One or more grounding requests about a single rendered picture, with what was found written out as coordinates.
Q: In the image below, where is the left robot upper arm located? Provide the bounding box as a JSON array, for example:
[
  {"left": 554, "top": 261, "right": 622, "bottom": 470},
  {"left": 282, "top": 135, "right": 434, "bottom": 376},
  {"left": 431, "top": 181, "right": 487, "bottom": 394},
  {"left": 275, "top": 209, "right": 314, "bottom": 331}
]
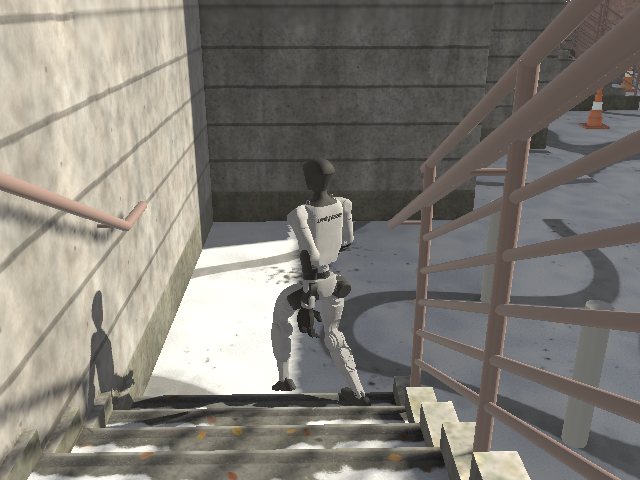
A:
[{"left": 287, "top": 205, "right": 320, "bottom": 264}]

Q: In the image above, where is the robot foot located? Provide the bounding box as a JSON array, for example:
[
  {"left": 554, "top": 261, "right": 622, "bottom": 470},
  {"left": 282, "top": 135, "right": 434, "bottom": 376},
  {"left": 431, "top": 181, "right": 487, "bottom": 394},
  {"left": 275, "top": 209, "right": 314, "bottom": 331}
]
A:
[
  {"left": 272, "top": 378, "right": 296, "bottom": 391},
  {"left": 341, "top": 387, "right": 371, "bottom": 406}
]

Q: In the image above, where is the right robot forearm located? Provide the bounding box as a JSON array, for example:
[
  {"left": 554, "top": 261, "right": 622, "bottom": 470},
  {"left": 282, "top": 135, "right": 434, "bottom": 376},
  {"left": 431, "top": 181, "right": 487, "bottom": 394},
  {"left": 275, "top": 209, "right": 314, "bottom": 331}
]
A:
[{"left": 338, "top": 243, "right": 351, "bottom": 255}]

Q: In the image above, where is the left robot hand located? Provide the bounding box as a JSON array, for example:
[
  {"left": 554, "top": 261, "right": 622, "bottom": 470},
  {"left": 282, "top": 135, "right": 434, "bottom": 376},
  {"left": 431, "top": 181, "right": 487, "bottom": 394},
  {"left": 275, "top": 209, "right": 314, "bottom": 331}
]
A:
[{"left": 297, "top": 307, "right": 322, "bottom": 338}]

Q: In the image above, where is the right robot upper arm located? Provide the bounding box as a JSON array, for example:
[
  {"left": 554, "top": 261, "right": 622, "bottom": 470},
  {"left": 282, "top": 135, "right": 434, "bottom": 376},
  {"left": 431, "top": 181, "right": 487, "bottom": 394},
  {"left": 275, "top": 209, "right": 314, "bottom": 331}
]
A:
[{"left": 333, "top": 197, "right": 354, "bottom": 246}]

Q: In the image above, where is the left robot forearm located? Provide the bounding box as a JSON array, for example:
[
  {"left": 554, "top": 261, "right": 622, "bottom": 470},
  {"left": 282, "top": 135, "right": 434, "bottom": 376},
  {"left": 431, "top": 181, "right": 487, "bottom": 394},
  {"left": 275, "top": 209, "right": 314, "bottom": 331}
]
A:
[{"left": 300, "top": 250, "right": 318, "bottom": 309}]

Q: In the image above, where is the robot left foot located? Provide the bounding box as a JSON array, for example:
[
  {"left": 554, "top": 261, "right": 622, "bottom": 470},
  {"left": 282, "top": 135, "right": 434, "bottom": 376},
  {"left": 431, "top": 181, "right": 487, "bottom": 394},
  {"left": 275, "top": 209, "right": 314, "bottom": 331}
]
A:
[{"left": 272, "top": 378, "right": 296, "bottom": 391}]

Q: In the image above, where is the robot right foot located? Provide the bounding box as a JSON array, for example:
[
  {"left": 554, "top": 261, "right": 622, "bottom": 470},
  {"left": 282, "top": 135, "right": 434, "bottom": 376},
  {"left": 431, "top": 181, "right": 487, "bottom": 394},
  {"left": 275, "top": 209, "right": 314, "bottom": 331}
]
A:
[{"left": 341, "top": 387, "right": 371, "bottom": 406}]

